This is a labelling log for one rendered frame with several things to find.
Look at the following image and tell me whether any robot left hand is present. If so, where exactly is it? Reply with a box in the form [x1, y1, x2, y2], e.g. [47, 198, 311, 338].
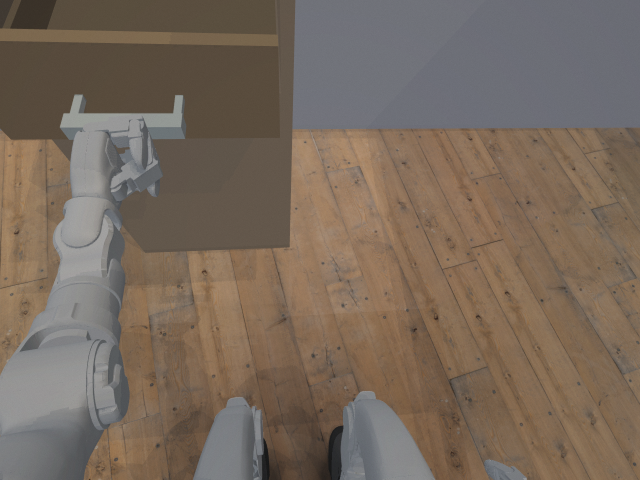
[70, 114, 163, 210]

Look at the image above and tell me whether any right robot shin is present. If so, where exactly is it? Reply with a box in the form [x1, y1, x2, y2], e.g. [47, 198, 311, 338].
[340, 391, 376, 480]

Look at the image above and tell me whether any left robot upper arm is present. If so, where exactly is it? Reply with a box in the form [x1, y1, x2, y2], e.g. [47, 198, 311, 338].
[0, 339, 130, 480]

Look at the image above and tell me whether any robot right hand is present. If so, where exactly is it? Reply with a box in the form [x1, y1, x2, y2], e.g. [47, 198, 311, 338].
[484, 460, 527, 480]

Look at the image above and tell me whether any robot left forearm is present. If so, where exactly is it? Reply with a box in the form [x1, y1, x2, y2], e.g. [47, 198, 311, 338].
[0, 196, 125, 436]

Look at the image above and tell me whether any cabinet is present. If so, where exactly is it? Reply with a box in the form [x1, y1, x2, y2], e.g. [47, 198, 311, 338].
[0, 0, 295, 253]

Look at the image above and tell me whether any handle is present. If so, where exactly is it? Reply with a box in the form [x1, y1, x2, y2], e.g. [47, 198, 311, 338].
[60, 95, 186, 140]

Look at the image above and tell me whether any drawer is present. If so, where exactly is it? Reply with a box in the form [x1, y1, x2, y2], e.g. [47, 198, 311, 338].
[0, 0, 280, 140]

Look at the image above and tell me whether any robot left thigh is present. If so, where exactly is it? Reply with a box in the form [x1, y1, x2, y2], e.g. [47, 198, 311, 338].
[193, 405, 264, 480]

